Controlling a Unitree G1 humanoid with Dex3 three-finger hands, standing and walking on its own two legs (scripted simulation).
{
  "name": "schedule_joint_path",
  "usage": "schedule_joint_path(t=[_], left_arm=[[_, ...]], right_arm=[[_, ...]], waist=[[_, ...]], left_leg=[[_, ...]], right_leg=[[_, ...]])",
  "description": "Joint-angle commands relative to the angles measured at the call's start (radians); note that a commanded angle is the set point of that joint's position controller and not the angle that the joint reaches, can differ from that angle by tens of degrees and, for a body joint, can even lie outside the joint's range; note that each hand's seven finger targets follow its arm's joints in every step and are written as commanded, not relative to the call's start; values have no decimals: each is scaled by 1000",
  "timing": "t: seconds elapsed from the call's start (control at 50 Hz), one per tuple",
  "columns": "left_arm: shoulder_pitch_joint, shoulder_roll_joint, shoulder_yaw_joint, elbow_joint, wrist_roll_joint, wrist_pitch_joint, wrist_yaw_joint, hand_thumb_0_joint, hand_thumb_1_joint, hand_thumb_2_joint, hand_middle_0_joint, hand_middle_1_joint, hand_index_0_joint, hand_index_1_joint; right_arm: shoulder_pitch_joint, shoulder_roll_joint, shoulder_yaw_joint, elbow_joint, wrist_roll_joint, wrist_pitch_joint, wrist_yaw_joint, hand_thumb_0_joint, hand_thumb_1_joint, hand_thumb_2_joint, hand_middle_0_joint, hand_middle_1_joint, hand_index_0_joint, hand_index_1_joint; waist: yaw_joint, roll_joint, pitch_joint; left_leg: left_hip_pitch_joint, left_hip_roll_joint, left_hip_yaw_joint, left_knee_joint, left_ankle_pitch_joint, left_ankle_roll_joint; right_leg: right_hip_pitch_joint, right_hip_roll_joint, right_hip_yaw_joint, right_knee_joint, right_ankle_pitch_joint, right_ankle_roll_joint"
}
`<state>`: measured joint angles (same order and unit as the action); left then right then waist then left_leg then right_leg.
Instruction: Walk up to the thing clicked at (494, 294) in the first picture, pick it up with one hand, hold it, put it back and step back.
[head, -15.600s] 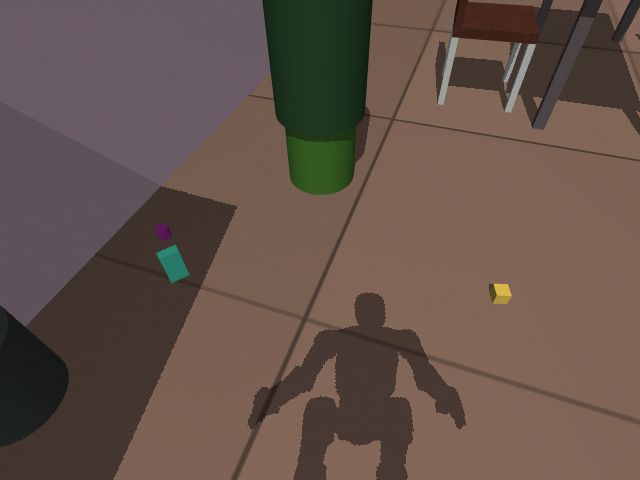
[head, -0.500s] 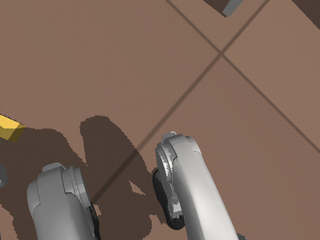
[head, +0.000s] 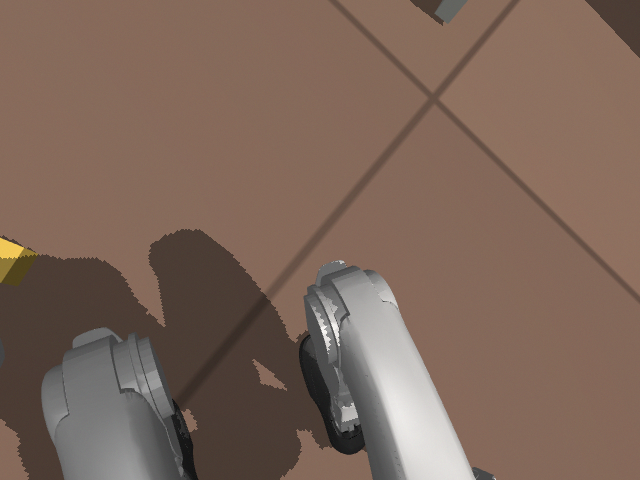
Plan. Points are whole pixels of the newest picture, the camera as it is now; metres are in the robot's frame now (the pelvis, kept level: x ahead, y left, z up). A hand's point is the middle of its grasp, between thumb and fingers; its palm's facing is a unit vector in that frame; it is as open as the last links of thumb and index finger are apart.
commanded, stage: rise first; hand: left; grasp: from above
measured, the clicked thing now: (1, 259) +0.45 +0.33 -0.30
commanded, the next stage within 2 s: approach in 0.18 s
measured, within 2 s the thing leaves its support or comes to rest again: neither
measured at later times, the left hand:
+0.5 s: hand out of the picture +0.42 +0.35 -0.19, palm faces -0.24 -0.37 -0.90, open 14.1 cm
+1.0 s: hand out of the picture +0.43 +0.33 -0.18, palm faces -0.21 -0.37 -0.91, open 14.0 cm
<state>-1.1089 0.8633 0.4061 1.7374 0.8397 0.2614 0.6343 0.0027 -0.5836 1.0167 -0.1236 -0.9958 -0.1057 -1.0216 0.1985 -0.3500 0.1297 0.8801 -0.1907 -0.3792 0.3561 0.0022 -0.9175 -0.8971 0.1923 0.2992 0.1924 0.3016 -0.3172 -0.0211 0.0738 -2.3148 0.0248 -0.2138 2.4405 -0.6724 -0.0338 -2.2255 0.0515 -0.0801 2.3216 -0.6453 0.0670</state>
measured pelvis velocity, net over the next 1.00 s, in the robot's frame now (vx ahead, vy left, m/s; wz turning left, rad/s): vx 0.00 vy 0.00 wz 0.00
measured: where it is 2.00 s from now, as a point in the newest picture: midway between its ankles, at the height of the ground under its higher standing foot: (263, 447)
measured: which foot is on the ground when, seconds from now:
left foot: down 0.00-1.00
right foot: down 0.00-1.00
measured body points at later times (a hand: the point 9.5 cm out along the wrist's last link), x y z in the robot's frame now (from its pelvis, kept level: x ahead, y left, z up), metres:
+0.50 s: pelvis +0.00 +0.00 +0.00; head +0.25 +0.08 +0.36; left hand +0.43 +0.36 -0.14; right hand +0.01 -0.26 -0.08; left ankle +0.08 +0.14 -0.29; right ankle +0.11 -0.13 -0.29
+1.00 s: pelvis +0.00 +0.00 +0.01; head +0.26 +0.06 +0.37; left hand +0.44 +0.34 -0.13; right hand -0.02 -0.26 -0.07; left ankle +0.08 +0.14 -0.29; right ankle +0.12 -0.13 -0.29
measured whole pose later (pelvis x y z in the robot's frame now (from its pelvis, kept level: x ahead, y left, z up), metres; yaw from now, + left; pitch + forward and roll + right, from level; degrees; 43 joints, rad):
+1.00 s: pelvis +0.00 +0.00 +0.01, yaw +0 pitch +32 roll -9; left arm -1.11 0.81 0.38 1.74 0.79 0.31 0.66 0.00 -0.53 0.98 -0.15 -0.96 -0.13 -0.98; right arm 0.22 -0.35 0.12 0.89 -0.20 -0.35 0.38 0.00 -0.91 -0.89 0.19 0.30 0.19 0.30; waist -0.34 0.01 0.06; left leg -2.30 0.04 -0.21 2.41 -0.68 -0.04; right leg -2.22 0.06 -0.08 2.30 -0.64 0.06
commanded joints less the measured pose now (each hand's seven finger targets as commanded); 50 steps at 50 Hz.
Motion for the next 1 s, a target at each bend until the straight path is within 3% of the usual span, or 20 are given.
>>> schedule_joint_path(t=[0.0,0.04,0.08,0.12,0.2,0.24,0.3,0.34,0.4,0.42,0.52,0.6,0.62,0.7,0.78,0.86,0.92,0.94,0.96,0.98], left_arm=[[-250,246,-44,-130,18,-2,25,0,-600,1010,-111,-1000,-89,-1022],[-237,262,-19,-153,20,-6,27,0,-599,1013,-105,-998,-83,-1019],[-253,216,-63,-121,17,-7,22,0,-593,1006,-111,-1004,-92,-1024],[-228,259,-21,-134,16,-8,25,0,-590,1006,-108,-1000,-88,-1020],[-246,244,-29,-125,20,-14,28,0,-610,1023,-105,-994,-79,-1021],[-249,218,-60,-130,25,-15,23,0,-605,1016,-103,-1010,-81,-1032],[-251,221,-58,-127,25,-19,26,0,-573,1010,-132,-962,-104,-991],[-272,197,-66,-116,29,-23,26,0,-568,1009,-140,-949,-109,-980],[-345,127,-138,-89,21,-36,15,0,-574,1018,-138,-954,-106,-987],[-345,158,-121,-67,23,-39,20,0,-586,1023,-131,-960,-99,-993],[-432,149,-150,-37,59,-43,61,0,-584,1017,-130,-976,-103,-1005],[-440,195,-130,-26,69,-18,103,0,-611,1036,-112,-986,-81,-1017],[-416,229,-98,-18,62,-10,114,0,-611,1039,-110,-983,-78,-1017],[-321,244,-43,-70,27,33,135,0,-594,1025,-119,-987,-91,-1016],[-262,254,-20,-136,-8,68,122,0,-571,985,-104,-994,-89,-1007],[-213,224,-7,-120,-31,72,94,0,-530,960,-145,-947,-126,-965],[-241,168,-35,-103,-32,49,58,0,-518,956,-159,-936,-139,-955],[-284,136,-61,-104,-32,34,47,0,-508,945,-161,-934,-143,-950],[-322,64,-126,-97,-38,19,28,0,-505,953,-173,-927,-152,-947],[-321,86,-125,-91,-27,5,19,0,-505,968,-179,-935,-157,-957]], right_arm=[[238,-278,-73,22,5,-4,-4,0,-906,-899,200,300,200,300],[249,-282,-79,25,9,-6,-4,0,-903,-897,200,300,200,300],[239,-273,-76,29,2,-8,-4,0,-907,-899,200,300,200,300],[259,-275,-70,27,4,-5,-3,0,-903,-897,200,300,200,300],[260,-278,-74,36,4,-6,-5,0,-905,-898,200,300,200,300],[240,-276,-79,27,6,-10,-6,0,-906,-898,200,300,200,300],[243,-278,-79,38,5,-8,-5,0,-898,-894,200,300,200,300],[255,-274,-78,39,4,-9,-5,0,-898,-894,200,300,200,300],[250,-288,-74,38,-2,-15,-7,0,-897,-894,200,300,200,300],[263,-277,-61,51,-2,-13,-11,0,-899,-894,200,300,200,300],[278,-299,-48,61,-17,-16,-9,0,-900,-895,200,300,200,300],[251,-307,-37,31,-20,-17,2,0,-902,-897,200,300,200,300],[253,-317,-41,35,-18,-15,4,0,-901,-897,200,300,200,300],[237,-299,-40,-8,-14,4,21,0,-905,-898,200,300,200,300],[216,-285,-51,-12,-8,23,33,0,-901,-895,200,300,200,300],[242,-280,-66,11,2,35,31,0,-901,-895,200,300,200,300],[263,-273,-82,38,0,29,22,0,-901,-895,200,300,200,300],[270,-265,-79,42,-3,22,20,0,-899,-894,200,300,200,300],[246,-268,-85,41,-5,11,15,0,-900,-895,200,300,200,300],[251,-258,-70,48,-3,4,11,0,-901,-895,200,300,200,300]], waist=[[-14,359,-644],[-7,380,-662],[-26,361,-628],[-12,338,-647],[-10,373,-662],[-10,381,-655],[-17,378,-646],[-32,368,-646],[-81,348,-595],[-81,320,-602],[-115,396,-631],[-103,433,-617],[-87,435,-634],[-33,430,-738],[-11,405,-719],[-15,363,-682],[-48,325,-637],[-66,330,-627],[-91,310,-593],[-95,294,-584]], left_leg=[[482,12,131,-249,130,45],[510,12,129,-253,151,41],[474,10,132,-247,120,46],[461,10,135,-237,150,48],[502,12,126,-252,160,39],[512,11,128,-252,144,39],[492,10,131,-246,139,41],[494,9,125,-248,128,41],[461,8,119,-244,91,45],[459,8,117,-237,98,46],[542,12,101,-247,127,34],[538,13,115,-249,127,35],[547,17,116,-258,135,32],[536,15,137,-254,226,38],[501,17,142,-249,240,50],[436,18,141,-245,201,55],[410,14,129,-248,141,53],[407,12,126,-250,126,52],[405,11,121,-250,90,49],[414,9,115,-246,71,49]], right_leg=[[318,17,-119,-231,153,-89],[320,14,-118,-225,169,-90],[306,17,-117,-236,144,-88],[340,14,-112,-237,170,-84],[328,12,-120,-223,182,-90],[309,16,-120,-226,168,-92],[304,13,-119,-221,163,-91],[298,14,-122,-226,155,-91],[276,17,-124,-242,131,-88],[298,15,-123,-245,136,-85],[294,10,-142,-227,172,-91],[308,11,-141,-237,178,-89],[334,12,-140,-240,185,-89],[451,16,-123,-248,266,-82],[445,16,-118,-247,282,-72],[423,26,-105,-255,247,-74],[369,25,-105,-262,175,-79],[360,26,-104,-262,159,-81],[324,25,-110,-266,122,-82],[314,24,-115,-268,100,-81]])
